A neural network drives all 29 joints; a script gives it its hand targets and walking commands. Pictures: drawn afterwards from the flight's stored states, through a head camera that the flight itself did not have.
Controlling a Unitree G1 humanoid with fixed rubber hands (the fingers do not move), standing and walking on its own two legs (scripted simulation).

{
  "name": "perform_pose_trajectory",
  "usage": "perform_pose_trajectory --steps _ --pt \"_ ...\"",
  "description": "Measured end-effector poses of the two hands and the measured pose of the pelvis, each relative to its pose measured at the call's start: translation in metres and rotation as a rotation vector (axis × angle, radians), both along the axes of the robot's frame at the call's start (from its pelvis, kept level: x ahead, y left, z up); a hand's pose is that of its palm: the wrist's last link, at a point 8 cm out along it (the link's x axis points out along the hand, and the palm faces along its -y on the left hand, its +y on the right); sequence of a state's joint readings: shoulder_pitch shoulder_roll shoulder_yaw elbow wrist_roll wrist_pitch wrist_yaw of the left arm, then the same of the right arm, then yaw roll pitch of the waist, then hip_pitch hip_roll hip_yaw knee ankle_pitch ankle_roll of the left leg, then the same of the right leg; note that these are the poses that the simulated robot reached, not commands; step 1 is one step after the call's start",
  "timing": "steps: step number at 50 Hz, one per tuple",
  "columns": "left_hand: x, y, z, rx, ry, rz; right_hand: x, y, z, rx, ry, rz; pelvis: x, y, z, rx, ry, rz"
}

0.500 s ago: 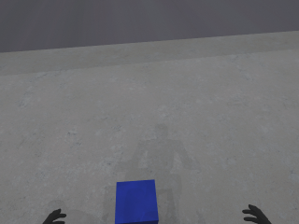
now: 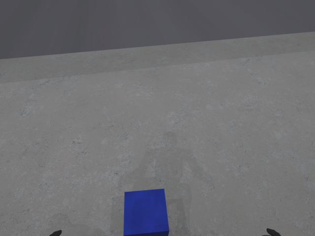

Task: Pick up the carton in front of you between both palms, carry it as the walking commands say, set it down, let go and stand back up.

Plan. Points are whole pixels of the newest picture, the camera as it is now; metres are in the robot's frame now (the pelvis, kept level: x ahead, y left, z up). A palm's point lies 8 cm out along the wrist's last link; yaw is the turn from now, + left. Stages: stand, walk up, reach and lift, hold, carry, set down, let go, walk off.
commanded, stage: stand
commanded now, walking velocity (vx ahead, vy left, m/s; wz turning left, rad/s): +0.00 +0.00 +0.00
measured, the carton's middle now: (146, 217) +0.36 +0.07 -0.65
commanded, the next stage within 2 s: none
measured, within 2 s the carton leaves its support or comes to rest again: neither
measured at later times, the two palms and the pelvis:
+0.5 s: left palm out of the picture +0.08 +0.30 -0.10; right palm out of the picture +0.08 -0.31 -0.10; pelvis -0.01 +0.00 +0.00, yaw +1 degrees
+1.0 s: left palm out of the picture +0.07 +0.31 -0.11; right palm out of the picture +0.08 -0.31 -0.10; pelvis -0.01 +0.00 +0.00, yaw +1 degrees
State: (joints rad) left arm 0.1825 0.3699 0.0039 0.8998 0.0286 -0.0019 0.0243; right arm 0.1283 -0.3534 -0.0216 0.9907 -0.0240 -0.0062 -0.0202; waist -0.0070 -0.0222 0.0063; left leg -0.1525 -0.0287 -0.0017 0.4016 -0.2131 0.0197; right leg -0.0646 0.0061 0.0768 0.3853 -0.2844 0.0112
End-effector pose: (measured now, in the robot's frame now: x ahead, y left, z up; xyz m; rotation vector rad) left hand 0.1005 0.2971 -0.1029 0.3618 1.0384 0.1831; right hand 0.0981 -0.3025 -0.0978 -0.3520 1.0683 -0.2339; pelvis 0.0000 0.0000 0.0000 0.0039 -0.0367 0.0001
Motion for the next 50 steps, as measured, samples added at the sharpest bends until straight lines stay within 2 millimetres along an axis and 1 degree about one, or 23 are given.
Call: perform_pose_trajectory --steps 8,16,50 --pt "-0.011 0.002 -0.001 0.003 0.027 0.006 -0.010 -0.003 -0.001 -0.001 0.024 -0.008 -0.005 0.000 0.001 -0.001 -0.005 0.003" --pt "-0.018 0.005 -0.001 0.007 0.039 0.013 -0.015 -0.005 -0.001 -0.002 0.040 -0.008 -0.008 -0.001 0.002 -0.003 -0.008 0.007" --pt "-0.035 0.012 -0.003 0.013 0.086 0.036 -0.020 -0.009 -0.001 -0.005 0.067 -0.003 -0.013 0.000 0.004 -0.004 -0.008 0.018"
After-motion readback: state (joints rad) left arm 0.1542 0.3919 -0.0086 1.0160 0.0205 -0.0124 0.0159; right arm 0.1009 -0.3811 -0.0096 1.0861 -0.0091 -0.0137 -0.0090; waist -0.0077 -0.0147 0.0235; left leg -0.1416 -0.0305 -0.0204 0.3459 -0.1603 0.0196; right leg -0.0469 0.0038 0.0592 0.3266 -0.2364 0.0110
